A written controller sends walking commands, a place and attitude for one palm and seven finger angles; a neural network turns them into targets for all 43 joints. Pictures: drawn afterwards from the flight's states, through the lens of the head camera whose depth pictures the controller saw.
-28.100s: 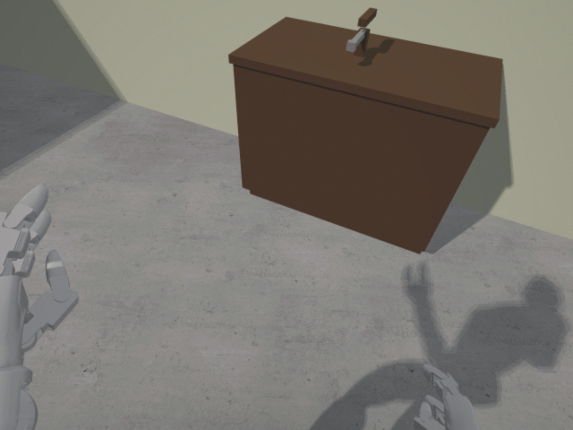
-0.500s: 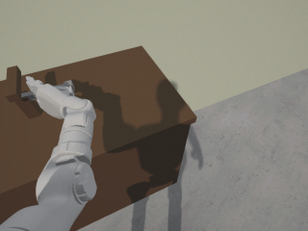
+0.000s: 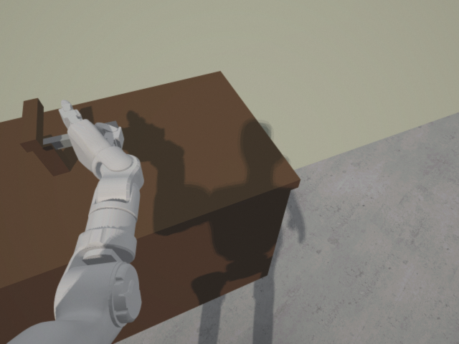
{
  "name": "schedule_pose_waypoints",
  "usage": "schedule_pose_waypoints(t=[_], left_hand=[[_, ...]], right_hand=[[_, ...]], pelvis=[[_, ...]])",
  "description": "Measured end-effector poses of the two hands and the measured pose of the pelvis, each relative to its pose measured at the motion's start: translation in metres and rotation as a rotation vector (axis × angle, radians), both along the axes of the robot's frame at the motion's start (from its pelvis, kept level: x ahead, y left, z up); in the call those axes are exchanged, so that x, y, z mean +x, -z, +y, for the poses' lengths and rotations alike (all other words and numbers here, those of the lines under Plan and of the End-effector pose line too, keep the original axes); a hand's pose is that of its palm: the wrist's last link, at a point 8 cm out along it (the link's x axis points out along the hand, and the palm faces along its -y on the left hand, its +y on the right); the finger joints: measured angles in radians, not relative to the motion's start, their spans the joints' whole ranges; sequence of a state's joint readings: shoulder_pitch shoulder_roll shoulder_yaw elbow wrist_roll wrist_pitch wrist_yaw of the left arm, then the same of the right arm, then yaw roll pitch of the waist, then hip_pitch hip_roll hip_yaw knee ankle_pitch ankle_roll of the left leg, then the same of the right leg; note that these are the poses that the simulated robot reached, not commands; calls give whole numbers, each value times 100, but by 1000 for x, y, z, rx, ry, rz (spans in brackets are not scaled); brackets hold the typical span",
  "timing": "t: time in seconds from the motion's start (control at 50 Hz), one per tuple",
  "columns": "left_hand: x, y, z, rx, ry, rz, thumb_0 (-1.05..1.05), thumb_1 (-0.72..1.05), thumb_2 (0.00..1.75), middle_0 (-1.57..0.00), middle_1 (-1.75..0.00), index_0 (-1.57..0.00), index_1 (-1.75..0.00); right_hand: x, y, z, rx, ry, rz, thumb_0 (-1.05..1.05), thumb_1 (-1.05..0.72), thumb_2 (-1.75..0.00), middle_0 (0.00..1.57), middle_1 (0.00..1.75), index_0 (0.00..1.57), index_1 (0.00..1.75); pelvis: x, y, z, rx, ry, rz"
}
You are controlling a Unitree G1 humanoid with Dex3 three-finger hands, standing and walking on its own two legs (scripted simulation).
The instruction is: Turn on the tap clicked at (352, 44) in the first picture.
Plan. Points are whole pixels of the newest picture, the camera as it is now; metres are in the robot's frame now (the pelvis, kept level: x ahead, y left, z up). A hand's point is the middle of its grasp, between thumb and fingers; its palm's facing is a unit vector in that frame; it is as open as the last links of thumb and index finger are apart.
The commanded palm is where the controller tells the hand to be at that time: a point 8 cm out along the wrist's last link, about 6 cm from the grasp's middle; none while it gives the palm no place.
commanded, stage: draw the hand back beside the body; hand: left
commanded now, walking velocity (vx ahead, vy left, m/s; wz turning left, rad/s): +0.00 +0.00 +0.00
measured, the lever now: (112, 130) +0.54 +0.26 +0.06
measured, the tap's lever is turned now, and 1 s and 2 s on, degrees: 86 86 86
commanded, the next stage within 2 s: step back with the hand held close in 1.38 s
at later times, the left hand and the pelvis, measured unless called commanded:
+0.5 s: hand (77, 192) +0.31 +0.21 +0.16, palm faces +0.26 -0.94 -0.21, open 7.6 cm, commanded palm +0.27 +0.26 +0.16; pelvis -0.02 +0.02 +0.02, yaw -2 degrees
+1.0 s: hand (23, 256) +0.21 +0.25 +0.16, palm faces +0.32 -0.90 -0.31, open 7.4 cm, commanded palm +0.17 +0.29 +0.18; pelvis -0.02 +0.03 +0.02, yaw -2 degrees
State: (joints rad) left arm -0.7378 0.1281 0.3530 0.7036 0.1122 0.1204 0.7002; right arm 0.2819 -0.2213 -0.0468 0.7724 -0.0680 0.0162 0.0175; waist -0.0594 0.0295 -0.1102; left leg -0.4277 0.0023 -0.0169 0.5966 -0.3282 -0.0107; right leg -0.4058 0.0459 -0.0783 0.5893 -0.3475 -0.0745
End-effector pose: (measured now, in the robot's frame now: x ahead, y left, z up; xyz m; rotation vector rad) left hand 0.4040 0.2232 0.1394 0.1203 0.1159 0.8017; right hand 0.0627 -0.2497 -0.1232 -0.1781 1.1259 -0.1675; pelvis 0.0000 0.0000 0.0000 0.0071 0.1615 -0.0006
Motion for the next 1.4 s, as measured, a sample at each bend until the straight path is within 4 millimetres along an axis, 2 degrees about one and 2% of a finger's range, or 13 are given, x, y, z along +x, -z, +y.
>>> schedule_pose_waypoints(t=[0.08, 0.14, 0.24, 0.3, 0.34, 0.44, 0.56, 0.66, 0.82, 1.0, 1.16, 1.24, 1.4], left_hand=[[-7, -7, -8, -9, 226, -56, 2, 90, 90, -15, -16, -15, -16], [-23, -5, -5, -46, 327, -78, 1, 90, 90, -16, -17, -16, -16], [-65, 11, 29, 32, 435, -1, 1, 90, 90, -17, -18, -17, -18], [-93, 5, 48, 88, 445, -14, 2, 90, 90, -17, -19, -17, -19], [-108, -7, 53, 127, 455, -53, 2, 90, 90, -17, -20, -17, -19], [-126, -27, 46, 177, 515, -143, 2, 90, 90, -17, -21, -17, -21], [-138, -19, 33, 150, 600, -148, 1, 90, 90, -18, -23, -18, -22], [-158, -17, 42, 157, 594, -141, 1, 90, 90, -19, -24, -19, -24], [-196, -41, 64, 257, 527, -179, 2, 90, 90, -20, -27, -19, -26], [-227, -33, 66, 275, 512, -122, 1, 90, 90, -20, -29, -20, -29], [-258, -51, 68, 359, 478, -129, 1, 90, 90, -21, -30, -21, -30], [-264, -50, 69, 353, 450, -132, 1, 90, 90, -21, -31, -21, -30], [-258, -40, 63, 315, 450, -123, 1, 90, 90, -21, -31, -21, -30]], right_hand=[[1, -8, -4, -18, 66, -39, 1, -91, -90, 20, 30, 20, 30], [4, -14, -5, -20, 97, -78, 1, -91, -90, 20, 30, 20, 30], [15, -27, -5, 1, 118, -176, 1, -91, -90, 20, 30, 20, 30], [25, -33, -2, -8, 75, -220, 1, -91, -90, 20, 30, 20, 30], [34, -36, 1, -14, 32, -245, 1, -91, -90, 20, 30, 20, 30], [60, -43, 15, -9, -43, -311, 2, -91, -90, 20, 30, 20, 30], [79, -59, 37, 28, -50, -405, 2, -91, -90, 20, 30, 20, 30], [80, -66, 48, 41, -53, -437, 1, -91, -90, 20, 30, 20, 30], [72, -53, 51, 44, -83, -385, 2, -91, -90, 20, 30, 20, 30], [73, -53, 44, 26, -80, -383, 2, -91, -90, 20, 30, 20, 30], [86, -60, 39, 20, -83, -450, 2, -91, -90, 20, 30, 20, 30], [91, -61, 38, 21, -93, -465, 2, -91, -90, 20, 30, 20, 30], [91, -62, 38, 22, -98, -473, 2, -91, -90, 20, 30, 20, 30]], pelvis=[[3, -5, 1, 2, 28, -37], [5, -8, 2, 1, 48, -75], [2, -13, 2, -1, 66, -147], [-4, -14, 5, -6, 58, -174], [-9, -15, 9, -8, 47, -187], [-21, -17, 16, -6, 28, -205], [-24, -18, 21, -6, 42, -219], [-22, -19, 23, -10, 51, -235], [-19, -19, 27, -12, 41, -244], [-17, -19, 25, -12, 38, -239], [-15, -17, 21, -14, 36, -239], [-18, -17, 19, -13, 27, -243], [-22, -16, 14, -10, 28, -244]])
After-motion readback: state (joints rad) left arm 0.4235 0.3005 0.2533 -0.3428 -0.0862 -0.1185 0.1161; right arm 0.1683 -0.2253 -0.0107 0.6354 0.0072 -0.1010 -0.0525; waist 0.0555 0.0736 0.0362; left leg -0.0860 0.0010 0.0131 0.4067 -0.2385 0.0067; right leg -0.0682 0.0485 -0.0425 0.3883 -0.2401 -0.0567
